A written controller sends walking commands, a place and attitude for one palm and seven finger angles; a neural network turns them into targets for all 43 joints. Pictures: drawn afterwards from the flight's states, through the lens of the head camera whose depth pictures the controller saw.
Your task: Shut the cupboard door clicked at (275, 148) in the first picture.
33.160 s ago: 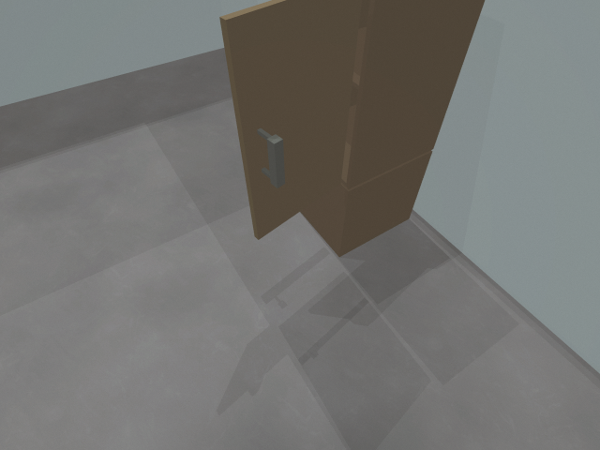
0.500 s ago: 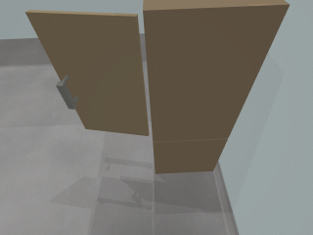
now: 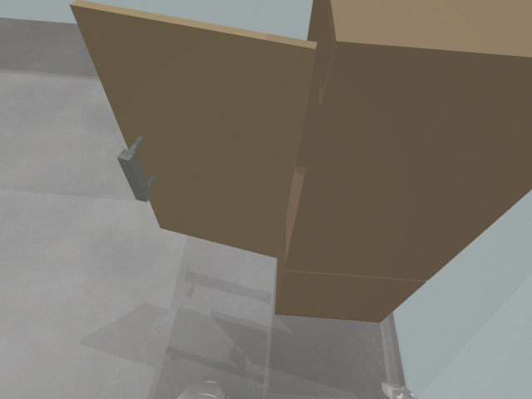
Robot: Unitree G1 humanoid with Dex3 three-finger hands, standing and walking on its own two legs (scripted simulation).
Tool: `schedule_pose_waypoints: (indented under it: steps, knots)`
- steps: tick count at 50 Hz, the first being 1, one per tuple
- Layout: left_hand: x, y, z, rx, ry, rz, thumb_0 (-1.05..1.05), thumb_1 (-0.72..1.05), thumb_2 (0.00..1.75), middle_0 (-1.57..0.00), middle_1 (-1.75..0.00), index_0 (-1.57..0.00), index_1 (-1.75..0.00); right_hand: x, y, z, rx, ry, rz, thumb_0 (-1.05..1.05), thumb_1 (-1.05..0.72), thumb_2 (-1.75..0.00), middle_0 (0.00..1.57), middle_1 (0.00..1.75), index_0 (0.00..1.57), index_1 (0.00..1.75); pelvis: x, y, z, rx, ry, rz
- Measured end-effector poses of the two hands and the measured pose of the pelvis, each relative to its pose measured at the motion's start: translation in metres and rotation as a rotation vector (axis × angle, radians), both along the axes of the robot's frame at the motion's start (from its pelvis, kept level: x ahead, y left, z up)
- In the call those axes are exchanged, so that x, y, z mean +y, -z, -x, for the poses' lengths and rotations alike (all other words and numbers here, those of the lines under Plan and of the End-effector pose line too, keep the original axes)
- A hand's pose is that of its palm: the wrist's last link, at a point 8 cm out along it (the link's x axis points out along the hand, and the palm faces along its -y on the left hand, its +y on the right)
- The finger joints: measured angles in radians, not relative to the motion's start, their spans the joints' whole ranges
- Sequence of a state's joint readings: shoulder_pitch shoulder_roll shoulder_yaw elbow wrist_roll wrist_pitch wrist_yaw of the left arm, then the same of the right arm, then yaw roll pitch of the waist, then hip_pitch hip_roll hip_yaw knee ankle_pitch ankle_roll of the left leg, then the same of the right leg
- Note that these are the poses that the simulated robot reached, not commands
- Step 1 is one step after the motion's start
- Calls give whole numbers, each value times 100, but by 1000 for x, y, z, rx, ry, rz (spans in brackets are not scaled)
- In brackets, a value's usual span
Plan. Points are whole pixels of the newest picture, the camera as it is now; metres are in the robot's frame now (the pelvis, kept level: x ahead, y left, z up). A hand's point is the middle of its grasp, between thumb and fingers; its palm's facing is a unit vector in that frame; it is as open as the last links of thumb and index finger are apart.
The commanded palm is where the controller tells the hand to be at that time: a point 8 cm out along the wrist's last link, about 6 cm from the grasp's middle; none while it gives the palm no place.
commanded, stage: come to a stop and stand still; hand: left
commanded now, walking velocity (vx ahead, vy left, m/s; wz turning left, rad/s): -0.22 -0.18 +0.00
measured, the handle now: (141, 169) +0.50 +0.32 -0.04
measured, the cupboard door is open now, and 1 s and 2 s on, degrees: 79 79 79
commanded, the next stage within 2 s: look again from close up in 1.04 s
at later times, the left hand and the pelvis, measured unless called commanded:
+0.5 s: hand out of the picture +0.08 +0.17 -0.16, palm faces +0.03 -0.98 -0.22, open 7.3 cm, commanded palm none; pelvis +0.01 -0.01 +0.01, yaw -1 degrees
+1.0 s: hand out of the picture +0.03 +0.21 -0.15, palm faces -0.03 -0.97 -0.24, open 7.4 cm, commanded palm none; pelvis +0.02 +0.03 +0.01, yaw -3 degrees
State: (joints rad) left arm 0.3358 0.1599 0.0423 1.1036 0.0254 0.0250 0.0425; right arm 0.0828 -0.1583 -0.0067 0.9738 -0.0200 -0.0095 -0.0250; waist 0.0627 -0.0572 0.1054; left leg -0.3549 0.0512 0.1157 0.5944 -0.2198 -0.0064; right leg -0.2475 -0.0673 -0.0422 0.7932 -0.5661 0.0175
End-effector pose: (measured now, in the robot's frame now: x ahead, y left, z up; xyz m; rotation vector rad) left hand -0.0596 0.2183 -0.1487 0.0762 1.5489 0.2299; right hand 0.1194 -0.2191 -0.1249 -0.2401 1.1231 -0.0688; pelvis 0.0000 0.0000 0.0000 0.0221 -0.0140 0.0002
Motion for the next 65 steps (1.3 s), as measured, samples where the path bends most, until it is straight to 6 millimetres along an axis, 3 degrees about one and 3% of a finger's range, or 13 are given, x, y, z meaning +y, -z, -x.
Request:
schedule_pose_waypoints:
  steps: [4,8,15,22,27,36,43,53,65]
  knots:
    - [14,-10,-34,-63,46,-45,1,91,90,-20,-30,-20,-30,8,6,1,19,35,-46,0,-91,-90,20,30,20,30,-3,-3,-2,4,18,3]
    - [21,-19,-63,-146,87,-107,1,91,90,-20,-30,-20,-30,-3,19,13,53,81,-80,0,-91,-90,20,30,20,30,-13,1,-3,12,24,-1]
    - [12,-33,-101,-223,129,-115,1,91,90,-20,-30,-20,-30,-26,17,54,163,161,-62,1,-91,-90,20,30,20,30,-16,-9,-10,28,18,0]
    - [-1,-22,-128,-276,130,-50,1,91,90,-20,-30,-20,-30,-24,12,100,256,176,-17,1,-91,-90,20,30,19,30,-12,-10,-12,19,11,21]
    - [-2,-20,-128,-299,167,-39,0,93,90,-21,-30,-21,-30,-15,7,116,253,206,-25,1,-91,-90,20,30,19,30,-6,-11,-8,29,31,41]
    - [27,-28,-119,-270,202,-51,0,92,90,-21,-30,-21,-30,24,12,129,216,188,-75,1,-92,-90,20,30,19,30,17,-12,-7,8,41,26]
    - [40,-31,-100,-207,188,-65,1,91,90,-20,-30,-20,-30,40,15,133,254,165,-102,1,-92,-90,20,30,20,30,26,-14,-10,14,46,14]
    - [34,-26,-80,-118,158,-36,1,91,90,-20,-30,-20,-30,35,14,114,260,155,-75,1,-92,-90,20,30,20,30,29,-15,-21,11,49,12]
    - [24,-21,-95,-124,154,-13,1,92,90,-20,-30,-20,-30,19,8,87,231,153,-33,1,-92,-90,20,30,20,30,24,-15,-33,10,48,14]
